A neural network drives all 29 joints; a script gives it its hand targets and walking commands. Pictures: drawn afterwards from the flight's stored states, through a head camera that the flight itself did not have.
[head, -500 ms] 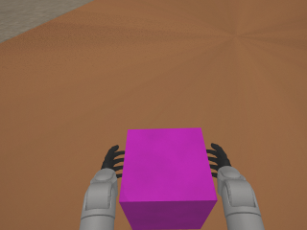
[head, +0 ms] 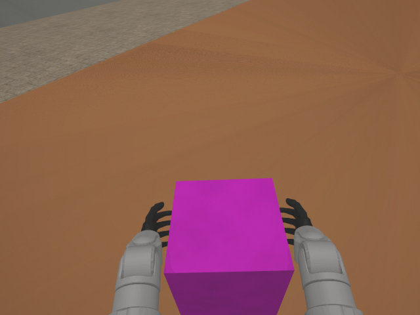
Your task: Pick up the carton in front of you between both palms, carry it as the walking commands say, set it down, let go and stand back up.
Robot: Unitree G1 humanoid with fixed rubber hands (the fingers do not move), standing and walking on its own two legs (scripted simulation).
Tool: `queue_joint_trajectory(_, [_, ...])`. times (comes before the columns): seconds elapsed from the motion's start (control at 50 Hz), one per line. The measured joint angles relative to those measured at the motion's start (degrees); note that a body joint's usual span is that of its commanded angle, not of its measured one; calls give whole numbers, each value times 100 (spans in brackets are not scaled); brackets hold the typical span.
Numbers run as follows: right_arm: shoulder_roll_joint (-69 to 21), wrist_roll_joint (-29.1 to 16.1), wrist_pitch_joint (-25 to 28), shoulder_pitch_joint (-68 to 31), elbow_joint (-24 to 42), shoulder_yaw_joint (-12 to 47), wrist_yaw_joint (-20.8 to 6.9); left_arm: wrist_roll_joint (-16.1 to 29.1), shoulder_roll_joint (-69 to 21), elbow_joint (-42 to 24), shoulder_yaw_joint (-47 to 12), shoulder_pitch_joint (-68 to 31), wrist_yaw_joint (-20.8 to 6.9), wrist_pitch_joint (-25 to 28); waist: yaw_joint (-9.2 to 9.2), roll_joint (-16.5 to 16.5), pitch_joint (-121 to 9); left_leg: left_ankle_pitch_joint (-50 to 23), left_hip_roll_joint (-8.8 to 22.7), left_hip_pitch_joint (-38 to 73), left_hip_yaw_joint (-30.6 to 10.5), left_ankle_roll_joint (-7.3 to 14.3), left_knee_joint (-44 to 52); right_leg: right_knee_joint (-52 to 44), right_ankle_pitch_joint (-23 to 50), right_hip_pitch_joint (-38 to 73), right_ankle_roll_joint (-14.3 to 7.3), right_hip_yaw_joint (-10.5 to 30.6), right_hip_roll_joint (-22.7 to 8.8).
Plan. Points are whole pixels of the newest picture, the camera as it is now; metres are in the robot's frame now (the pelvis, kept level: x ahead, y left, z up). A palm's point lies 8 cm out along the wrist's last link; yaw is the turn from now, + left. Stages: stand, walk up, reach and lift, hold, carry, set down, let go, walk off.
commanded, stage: set down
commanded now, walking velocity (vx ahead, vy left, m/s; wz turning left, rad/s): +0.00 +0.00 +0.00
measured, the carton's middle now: (226, 250) +0.31 +0.00 -0.04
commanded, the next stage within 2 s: none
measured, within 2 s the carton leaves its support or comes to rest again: neither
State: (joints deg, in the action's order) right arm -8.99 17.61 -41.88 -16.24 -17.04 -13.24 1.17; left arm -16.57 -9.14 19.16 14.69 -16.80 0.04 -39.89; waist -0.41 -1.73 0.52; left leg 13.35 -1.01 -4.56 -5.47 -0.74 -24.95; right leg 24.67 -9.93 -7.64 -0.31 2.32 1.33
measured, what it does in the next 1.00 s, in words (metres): lowers itself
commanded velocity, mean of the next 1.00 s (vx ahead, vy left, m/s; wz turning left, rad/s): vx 0.00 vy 0.00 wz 0.00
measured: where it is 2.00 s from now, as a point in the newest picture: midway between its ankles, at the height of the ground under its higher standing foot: outside the picture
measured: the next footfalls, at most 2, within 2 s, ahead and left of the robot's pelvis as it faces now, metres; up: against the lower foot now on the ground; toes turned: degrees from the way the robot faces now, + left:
none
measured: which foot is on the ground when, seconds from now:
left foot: down 0.00-1.00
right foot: down 0.00-1.00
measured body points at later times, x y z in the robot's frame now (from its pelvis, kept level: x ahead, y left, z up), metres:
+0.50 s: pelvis -0.02 +0.00 -0.04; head +0.15 -0.02 +0.37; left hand +0.37 +0.13 -0.11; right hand +0.35 -0.17 -0.12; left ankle +0.02 +0.13 -0.74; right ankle +0.05 -0.11 -0.74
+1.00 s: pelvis -0.03 +0.02 -0.17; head +0.22 +0.00 +0.21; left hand +0.43 +0.12 -0.26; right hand +0.40 -0.19 -0.26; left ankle +0.02 +0.13 -0.74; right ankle +0.05 -0.12 -0.74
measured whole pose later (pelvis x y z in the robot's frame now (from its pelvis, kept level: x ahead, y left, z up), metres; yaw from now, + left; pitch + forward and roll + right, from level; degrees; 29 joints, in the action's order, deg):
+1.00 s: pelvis -0.03 +0.02 -0.17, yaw +0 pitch +42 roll +1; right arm -2.5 15.7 -15.3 -46.8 -34.6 -28.7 -0.8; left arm -14.2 -7.2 35.4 25.2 -47.3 4.8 -14.4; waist -3.1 -2.4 -10.1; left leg 28.1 -7.3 -92.1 -4.8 -1.3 -78.1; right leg 76.2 -23.4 -95.1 2.8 5.9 3.5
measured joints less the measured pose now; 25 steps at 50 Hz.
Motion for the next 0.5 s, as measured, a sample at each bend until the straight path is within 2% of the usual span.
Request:
queue_joint_trajectory(0.08, [-72,59,84,-263,-292,-269,19,-268,-75,345,342,-305,-123,129,47,29,18,82,28,-80,-79,49,-122,140,-57,-94,-72,-20,77])
queue_joint_trajectory(0.2, [-326,395,511,-1066,-1122,-1054,86,-763,2,1189,1122,-1081,-368,562,50,60,166,335,32,-498,-241,147,-645,529,-210,-457,-151,-51,208])
queue_joint_trajectory(0.32, [-402,778,1144,-1682,-1543,-1658,15,-1120,63,1740,1621,-1763,-453,1195,-21,17,372,471,-20,-1532,-330,14,-1256,1057,-327,-1446,-161,-89,239])
queue_joint_trajectory(0.42, [-279,707,1989,-1767,-1497,-1580,-29,-964,58,1717,1543,-1940,-328,1990,-47,17,530,455,-120,-2849,-261,-148,-1706,1550,-338,-2802,-83,13,206])
queue_joint_trajectory(0.5, [-84,347,2626,-1760,-1361,-1363,-5,-541,78,1570,1271,-1972,-143,2582,-54,48,559,496,-218,-4060,-150,-126,-2172,2028,-369,-4039,12,132,173])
